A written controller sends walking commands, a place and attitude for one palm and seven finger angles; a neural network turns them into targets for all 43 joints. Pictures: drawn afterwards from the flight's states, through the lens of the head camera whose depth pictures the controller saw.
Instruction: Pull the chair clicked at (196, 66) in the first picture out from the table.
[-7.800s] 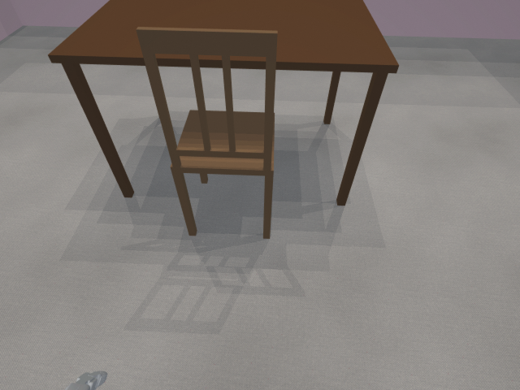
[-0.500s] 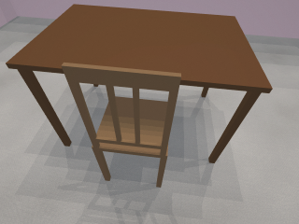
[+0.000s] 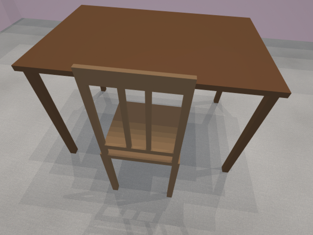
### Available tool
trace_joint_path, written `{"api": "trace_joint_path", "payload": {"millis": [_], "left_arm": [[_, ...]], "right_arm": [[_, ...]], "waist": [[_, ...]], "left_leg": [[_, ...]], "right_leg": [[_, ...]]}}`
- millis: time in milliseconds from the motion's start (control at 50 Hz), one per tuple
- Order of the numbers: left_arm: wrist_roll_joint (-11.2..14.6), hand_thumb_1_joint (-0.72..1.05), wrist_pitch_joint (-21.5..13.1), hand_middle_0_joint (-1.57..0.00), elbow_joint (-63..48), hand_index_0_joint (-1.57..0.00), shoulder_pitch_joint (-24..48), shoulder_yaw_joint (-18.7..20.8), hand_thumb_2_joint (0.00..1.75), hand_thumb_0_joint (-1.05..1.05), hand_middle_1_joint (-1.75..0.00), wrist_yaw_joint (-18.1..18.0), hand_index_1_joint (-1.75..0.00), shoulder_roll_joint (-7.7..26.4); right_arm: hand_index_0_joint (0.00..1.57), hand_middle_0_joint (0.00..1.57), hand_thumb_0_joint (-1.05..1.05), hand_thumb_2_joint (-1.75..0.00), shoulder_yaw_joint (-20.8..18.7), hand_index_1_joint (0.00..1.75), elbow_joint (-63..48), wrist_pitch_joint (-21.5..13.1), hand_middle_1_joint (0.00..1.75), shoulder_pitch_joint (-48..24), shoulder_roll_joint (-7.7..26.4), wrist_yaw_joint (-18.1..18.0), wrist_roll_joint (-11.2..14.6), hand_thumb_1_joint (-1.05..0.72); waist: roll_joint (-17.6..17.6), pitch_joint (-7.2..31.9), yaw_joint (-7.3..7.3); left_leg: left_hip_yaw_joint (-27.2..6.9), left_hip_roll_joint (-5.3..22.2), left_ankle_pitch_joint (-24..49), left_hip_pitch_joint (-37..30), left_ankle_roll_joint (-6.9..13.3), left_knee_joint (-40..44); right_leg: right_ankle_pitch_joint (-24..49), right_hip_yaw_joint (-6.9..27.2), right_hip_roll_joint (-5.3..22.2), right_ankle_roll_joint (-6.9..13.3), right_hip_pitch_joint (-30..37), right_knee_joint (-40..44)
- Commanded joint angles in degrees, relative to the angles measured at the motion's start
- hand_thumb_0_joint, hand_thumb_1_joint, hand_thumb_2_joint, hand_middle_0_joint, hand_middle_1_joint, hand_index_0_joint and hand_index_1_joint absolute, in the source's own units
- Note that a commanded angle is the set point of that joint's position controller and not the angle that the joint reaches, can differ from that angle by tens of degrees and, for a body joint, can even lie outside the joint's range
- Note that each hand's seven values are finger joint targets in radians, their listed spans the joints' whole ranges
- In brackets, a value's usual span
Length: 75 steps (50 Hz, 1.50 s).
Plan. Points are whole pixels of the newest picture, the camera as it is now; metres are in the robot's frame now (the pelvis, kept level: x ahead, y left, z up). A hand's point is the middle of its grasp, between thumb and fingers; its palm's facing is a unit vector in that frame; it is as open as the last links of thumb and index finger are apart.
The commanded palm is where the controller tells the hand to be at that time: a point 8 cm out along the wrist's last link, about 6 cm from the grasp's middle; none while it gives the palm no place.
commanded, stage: look again from close up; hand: left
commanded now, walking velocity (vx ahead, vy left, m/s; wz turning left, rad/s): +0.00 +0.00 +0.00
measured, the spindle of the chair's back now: (125, 121) +0.51 +0.14 -0.07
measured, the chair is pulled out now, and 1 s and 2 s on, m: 0.00 0.00 0.00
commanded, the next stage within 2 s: shuffle to correct the standing spot in 0.88 s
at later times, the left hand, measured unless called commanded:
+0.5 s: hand out of the picture -0.04 +0.18 -0.17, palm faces +0.01 -0.99 -0.17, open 7.4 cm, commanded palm none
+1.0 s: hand out of the picture -0.03 +0.17 -0.17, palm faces +0.01 -0.99 -0.16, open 7.4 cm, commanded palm none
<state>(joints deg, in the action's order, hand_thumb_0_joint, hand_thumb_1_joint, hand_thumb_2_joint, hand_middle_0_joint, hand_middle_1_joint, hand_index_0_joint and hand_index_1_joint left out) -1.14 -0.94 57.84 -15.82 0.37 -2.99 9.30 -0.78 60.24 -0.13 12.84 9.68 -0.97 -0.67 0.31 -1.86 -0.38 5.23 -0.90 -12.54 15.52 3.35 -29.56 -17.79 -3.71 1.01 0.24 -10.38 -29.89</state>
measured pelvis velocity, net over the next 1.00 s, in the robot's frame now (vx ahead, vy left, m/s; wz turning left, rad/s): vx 0.00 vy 0.02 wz -0.02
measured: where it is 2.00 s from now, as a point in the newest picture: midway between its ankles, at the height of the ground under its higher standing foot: outside the picture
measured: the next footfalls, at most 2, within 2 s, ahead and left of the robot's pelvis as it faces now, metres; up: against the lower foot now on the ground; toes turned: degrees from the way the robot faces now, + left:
none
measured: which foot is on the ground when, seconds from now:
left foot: down 0.00-1.00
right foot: down 0.00-1.00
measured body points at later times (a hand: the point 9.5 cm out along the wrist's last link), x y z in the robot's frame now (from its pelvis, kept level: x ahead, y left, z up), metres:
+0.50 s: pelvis -0.01 +0.02 +0.01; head +0.01 +0.03 +0.45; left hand -0.04 +0.23 -0.16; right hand +0.00 -0.21 -0.15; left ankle +0.04 +0.08 -0.73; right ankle -0.02 -0.11 -0.73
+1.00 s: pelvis +0.00 +0.02 +0.01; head +0.01 +0.03 +0.46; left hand -0.03 +0.23 -0.16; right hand -0.02 -0.19 -0.15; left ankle +0.04 +0.08 -0.73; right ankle -0.02 -0.11 -0.73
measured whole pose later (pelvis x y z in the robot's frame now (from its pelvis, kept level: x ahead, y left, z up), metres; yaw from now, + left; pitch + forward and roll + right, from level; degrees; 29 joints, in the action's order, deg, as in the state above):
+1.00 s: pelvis +0.00 +0.02 +0.01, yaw -1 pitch -1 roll +0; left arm -1.3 -1.0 63.7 -20.4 -0.1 -2.9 6.3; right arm -0.6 65.9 0.0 16.2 7.1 -1.0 0.0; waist 0.7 -1.7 -0.3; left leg 7.1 -2.8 -8.7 12.7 5.0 -22.0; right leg -14.6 -1.8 2.6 -1.5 -9.4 -25.2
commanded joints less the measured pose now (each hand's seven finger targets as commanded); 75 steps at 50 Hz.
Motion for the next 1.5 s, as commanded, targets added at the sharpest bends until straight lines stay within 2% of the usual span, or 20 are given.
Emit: {"api": "trace_joint_path", "payload": {"millis": [0, 120, 260, 420, 560, 700, 840, 960, 1000, 1060, 1120, 1220, 1280, 1320, 1340, 1360, 1400, 1420, 1460, 1480], "left_arm": [[0.07, 0.9, -0.43, -0.2, -0.89, -0.2, -5.04, 0.69, 0.9, 0.0, -0.3, 0.02, -0.3, 5.78], [-0.04, 0.9, -0.31, -0.2, 0.61, -0.2, -5.58, 0.36, 0.9, 0.0, -0.3, 0.18, -0.3, 5.41], [0.01, 0.9, -0.46, -0.2, 2.56, -0.2, -6.93, 0.16, 0.9, 0.0, -0.3, 0.21, -0.3, 4.48], [-0.05, 0.9, -0.34, -0.2, 4.25, -0.2, -8.65, -0.1, 0.9, 0.0, -0.3, 0.17, -0.3, 3.55], [-0.01, 0.9, -0.37, -0.2, 5.1, -0.2, -9.85, -0.11, 0.9, 0.0, -0.3, 0.06, -0.3, 2.68], [-0.15, 0.9, -0.06, -0.2, 5.44, -0.2, -10.51, -0.09, 0.9, 0.0, -0.3, 0.03, -0.3, 2.21], [-0.1, 0.9, -0.34, -0.2, 5.42, -0.2, -10.58, 0.02, 0.9, 0.0, -0.3, 0.01, -0.3, 1.72], [-0.03, 0.9, -0.44, -0.2, 5.53, -0.2, -10.7, 0.13, 0.9, 0.0, -0.3, -0.01, -0.3, 1.4], [-0.09, 0.9, -0.49, -0.2, 5.83, -0.2, -11.0, -0.09, 0.9, 0.0, -0.3, 0.2, -0.3, 0.98], [-0.47, 0.9, 0.01, -0.2, 5.92, -0.2, -11.58, 0.29, 0.9, 0.0, -0.3, 0.61, -0.3, 0.51], [-0.81, 0.9, 0.3, -0.2, 5.76, -0.2, -12.78, 0.65, 0.9, 0.0, -0.3, 1.07, -0.3, 0.18], [-0.44, 0.9, -0.52, -0.2, 5.89, -0.2, -13.71, 0.88, 0.9, 0.0, -0.3, 1.39, -0.3, 0.03], [-0.15, 0.9, -1.08, -0.2, 6.31, -0.2, -14.3, 1.21, 0.9, 0.0, -0.3, 1.31, -0.3, 1.24], [0.16, 0.9, -1.33, -0.2, 6.77, -0.2, -15.64, 1.6, 0.9, 0.0, -0.3, 1.0, -0.3, 2.37], [0.29, 0.9, -1.55, -0.2, 6.84, -0.2, -15.35, 1.43, 0.9, 0.0, -0.3, 0.79, -0.3, 2.28], [0.34, 0.9, -1.84, -0.2, 6.75, -0.2, -14.77, 1.2, 0.9, 0.0, -0.3, 0.64, -0.3, 1.9], [0.3, 0.9, -2.14, -0.2, 6.79, -0.2, -14.14, 0.84, 0.9, 0.0, -0.3, 0.24, -0.3, 1.17], [0.39, 0.9, -2.22, -0.2, 6.76, -0.2, -14.44, 0.65, 0.9, 0.0, -0.3, -0.05, -0.3, 1.0], [0.59, 0.9, -1.65, -0.2, 6.23, -0.2, -14.15, 1.0, 0.9, 0.0, -0.3, -0.65, -0.3, 2.19], [0.5, 0.9, -1.24, -0.2, 5.84, -0.2, -13.9, 1.2, 0.9, 0.0, -0.3, -0.84, -0.3, 2.85]], "right_arm": [[0.2, 0.2, 0.0, -0.9, -0.85, 0.3, -1.98, -0.85, 0.3, 1.62, 5.63, 0.01, -0.09, -0.9], [0.2, 0.2, 0.0, -0.9, -0.78, 0.3, -1.0, -0.58, 0.3, 1.17, 5.58, 0.12, 0.11, -0.9], [0.2, 0.2, 0.0, -0.9, -0.81, 0.3, 0.63, -0.63, 0.3, 1.99, 5.6, 0.1, 0.24, -0.9], [0.2, 0.2, 0.0, -0.9, -0.79, 0.3, 2.2, -0.49, 0.3, 3.17, 5.23, 0.04, 0.34, -0.9], [0.2, 0.2, 0.0, -0.9, -0.79, 0.3, 3.2, -0.8, 0.3, 4.75, 4.56, -0.16, 0.45, -0.9], [0.2, 0.2, 0.0, -0.9, -0.86, 0.3, 3.69, -0.53, 0.3, 5.44, 4.2, -0.18, 0.43, -0.9], [0.2, 0.2, 0.0, -0.9, -0.87, 0.3, 3.84, -0.68, 0.3, 6.49, 3.53, -0.2, 0.42, -0.9], [0.2, 0.2, 0.0, -0.9, -0.78, 0.3, 4.08, -0.78, 0.3, 7.01, 3.05, -0.29, 0.45, -0.9], [0.2, 0.2, 0.0, -0.9, -0.74, 0.3, 4.7, -0.72, 0.3, 7.57, 2.93, -0.31, 0.31, -0.9], [0.2, 0.2, 0.0, -0.9, -1.48, 0.3, 4.72, -0.28, 0.3, 7.75, 3.98, -0.42, 0.05, -0.9], [0.2, 0.2, 0.0, -0.9, -2.1, 0.3, 4.2, -0.26, 0.3, 7.43, 4.62, -0.44, -0.02, -0.9], [0.2, 0.2, 0.0, -0.9, -1.95, 0.3, 3.87, -1.09, 0.3, 7.7, 2.97, -0.52, 0.07, -0.9], [0.2, 0.2, 0.0, -0.9, -1.53, 0.3, 3.33, -1.45, 0.3, 7.35, 0.9, -0.41, 0.22, -0.9], [0.2, 0.2, 0.0, -0.9, -0.85, 0.3, 2.75, -1.82, 0.3, 6.18, -0.48, -0.35, 0.09, -0.9], [0.2, 0.2, 0.0, -0.9, -0.55, 0.3, 2.85, -1.87, 0.3, 5.82, -0.84, -0.44, 0.03, -0.9], [0.2, 0.2, 0.0, -0.9, -0.21, 0.3, 3.1, -1.97, 0.3, 6.01, -0.98, -0.57, -0.01, -0.9], [0.2, 0.2, 0.0, -0.9, 0.13, 0.3, 4.39, -2.23, 0.3, 7.69, -0.64, -1.02, 0.3, -0.9], [0.2, 0.2, 0.0, -0.9, 0.23, 0.3, 5.08, -2.26, 0.3, 8.57, 0.17, -1.45, 0.48, -0.9], [0.2, 0.2, 0.0, -0.9, -0.2, 0.3, 4.96, -1.56, 0.3, 9.41, 1.58, -2.1, 0.75, -0.9], [0.2, 0.2, 0.0, -0.9, -0.42, 0.3, 4.58, -1.16, 0.3, 8.52, 2.04, -2.23, 0.9, -0.9]], "waist": [[-0.78, -0.62, 0.52], [-1.37, -2.84, 0.46], [-0.81, -1.58, 0.31], [-0.45, -3.12, 0.47], [-0.77, -1.63, 0.54], [-1.28, -4.21, 0.72], [0.28, -3.26, 0.48], [-0.52, -2.76, 0.4], [0.14, -3.71, 0.16], [-2.39, -4.81, 0.24], [-3.05, -5.89, 0.76], [-1.4, -5.85, 0.93], [4.96, -6.38, 0.84], [9.05, -6.08, 1.31], [8.66, -5.52, 0.96], [6.78, -4.25, 0.57], [1.76, -1.87, 0.07], [-0.61, 0.32, 0.3], [-2.95, 1.67, 0.34], [-3.37, -0.01, 0.66]], "left_leg": [[-7.95, 6.32, 5.39, -3.82, -0.75, 6.72], [-9.07, 6.44, -1.29, -2.77, -0.84, 10.28], [-9.42, 6.86, -2.24, -4.45, -0.83, 11.95], [-9.9, 7.25, -5.74, -3.5, -0.83, 14.14], [-9.96, 7.74, -3.62, -4.87, -0.69, 14.79], [-10.85, 7.91, -8.77, -2.45, -0.85, 17.12], [-9.85, 7.45, -5.65, -3.89, -0.86, 15.76], [-9.74, 7.28, -4.03, -4.61, -0.9, 15.38], [-10.1, 7.32, -9.75, -4.06, -0.8, 16.13], [-12.49, 9.02, -21.01, -1.92, -0.04, 18.59], [-14.5, 10.71, -26.25, 1.51, 1.23, 20.05], [-11.58, 8.44, -19.08, 0.9, 1.12, 14.66], [-5.96, 4.68, -10.37, 1.73, 0.03, 6.34], [-1.63, 2.08, -4.94, 5.32, -0.99, -0.78], [-1.13, 2.26, -2.58, 5.3, -1.58, -1.62], [-1.63, 2.91, 0.49, 3.04, -1.89, -0.57], [-3.45, 4.6, 13.58, -3.14, -1.84, 2.56], [-4.21, 5.46, 22.79, -6.9, -1.61, 2.36], [-4.71, 6.41, 31.64, -9.66, -1.24, 1.01], [-4.75, 6.64, 33.67, -9.43, -1.27, 0.63]], "right_leg": [[7.91, 5.81, 5.14, 1.61, -3.65, 6.86], [4.52, 5.53, 4.91, 1.29, -4.23, 8.41], [4.78, 5.21, 5.02, 0.99, -3.78, 8.75], [3.51, 4.96, 4.89, 0.8, -4.09, 9.08], [5.47, 4.73, 5.0, 0.69, -3.26, 8.43], [3.47, 4.42, 4.57, 0.53, -4.02, 8.19], [4.66, 5.04, 4.83, 0.76, -4.23, 8.84], [5.33, 5.06, 4.89, 0.8, -4.0, 8.88], [1.13, 4.58, 4.2, 0.73, -4.61, 9.58], [-5.25, 2.64, 2.6, 0.78, -6.15, 6.49], [-5.6, 0.89, 1.58, 1.01, -5.43, 3.43], [-4.89, 4.15, 3.42, 2.48, -5.42, 6.88], [-5.7, 9.41, 6.05, 4.39, -4.36, 11.22], [-0.22, 14.17, 9.7, 6.55, -0.47, 13.3], [7.34, 14.83, 11.43, 7.27, 0.52, 12.92], [17.33, 13.19, 11.25, 7.09, 1.2, 10.87], [37.46, 7.56, 8.4, 4.35, 1.91, 5.27], [43.27, 6.14, 7.5, 2.78, 2.11, 3.49], [41.59, 5.64, 7.46, 1.99, 2.24, 2.41], [41.37, 5.85, 7.51, 1.95, 0.96, 2.0]]}}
